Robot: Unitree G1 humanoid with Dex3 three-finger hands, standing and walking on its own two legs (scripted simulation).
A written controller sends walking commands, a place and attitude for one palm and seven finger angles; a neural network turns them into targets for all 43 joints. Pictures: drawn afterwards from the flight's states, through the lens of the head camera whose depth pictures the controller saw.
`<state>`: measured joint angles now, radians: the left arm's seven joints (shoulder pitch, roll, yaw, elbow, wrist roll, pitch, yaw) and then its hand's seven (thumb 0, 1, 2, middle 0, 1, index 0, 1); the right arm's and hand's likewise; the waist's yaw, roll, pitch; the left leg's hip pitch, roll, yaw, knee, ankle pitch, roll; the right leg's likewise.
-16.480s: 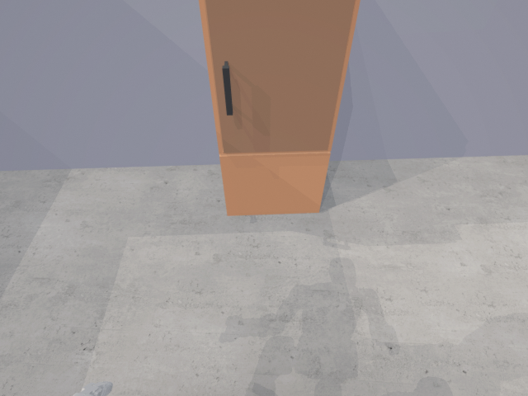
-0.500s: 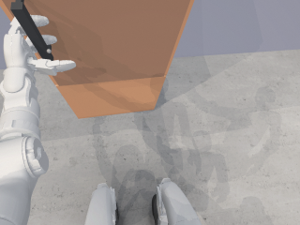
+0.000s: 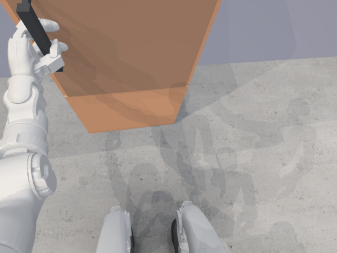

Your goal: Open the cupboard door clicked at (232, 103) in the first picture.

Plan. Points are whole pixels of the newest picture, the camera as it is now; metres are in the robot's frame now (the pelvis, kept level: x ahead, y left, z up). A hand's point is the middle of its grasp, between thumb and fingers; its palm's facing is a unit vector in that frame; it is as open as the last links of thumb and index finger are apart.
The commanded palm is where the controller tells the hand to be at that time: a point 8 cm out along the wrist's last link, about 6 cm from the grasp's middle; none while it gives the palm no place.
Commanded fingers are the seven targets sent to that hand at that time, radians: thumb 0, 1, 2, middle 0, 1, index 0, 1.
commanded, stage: pull the door open along its arc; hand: left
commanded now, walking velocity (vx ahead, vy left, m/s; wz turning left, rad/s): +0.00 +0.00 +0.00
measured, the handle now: (44, 36) +0.58 +0.23 +0.06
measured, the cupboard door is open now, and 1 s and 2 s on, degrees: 0 37 41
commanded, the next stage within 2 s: open thumb and fingers to let go in 1.06 s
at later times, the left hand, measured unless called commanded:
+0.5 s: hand (62, 82) +0.47 +0.18 +0.06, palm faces +0.04 -1.00 -0.01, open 5.7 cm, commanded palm +0.42 +0.22 +0.05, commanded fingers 0.00 0.90 0.90 -0.40 -1.35 -0.40 -1.35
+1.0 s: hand (123, 147) +0.33 +0.07 +0.06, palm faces +0.42 -0.91 -0.01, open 5.9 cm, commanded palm +0.26 +0.09 +0.05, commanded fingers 0.00 0.90 0.90 -0.40 -1.35 -0.40 -1.35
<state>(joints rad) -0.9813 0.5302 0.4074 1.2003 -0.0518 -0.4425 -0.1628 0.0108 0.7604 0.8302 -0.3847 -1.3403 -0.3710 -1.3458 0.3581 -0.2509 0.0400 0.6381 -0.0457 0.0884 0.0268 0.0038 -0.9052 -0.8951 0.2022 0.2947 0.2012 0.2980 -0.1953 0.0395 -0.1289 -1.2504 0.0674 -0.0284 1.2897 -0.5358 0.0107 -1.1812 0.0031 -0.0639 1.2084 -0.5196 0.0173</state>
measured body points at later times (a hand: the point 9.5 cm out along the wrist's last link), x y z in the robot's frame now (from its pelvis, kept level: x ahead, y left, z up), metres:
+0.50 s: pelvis +0.02 +0.00 +0.02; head +0.15 +0.02 +0.45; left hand +0.46 +0.24 +0.06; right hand +0.05 -0.25 -0.10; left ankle +0.02 +0.11 -0.62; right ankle +0.02 -0.14 -0.62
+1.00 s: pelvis +0.02 -0.02 +0.03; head +0.09 -0.02 +0.47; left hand +0.30 +0.11 +0.06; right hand +0.20 -0.22 -0.08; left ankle +0.02 +0.11 -0.62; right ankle +0.02 -0.14 -0.62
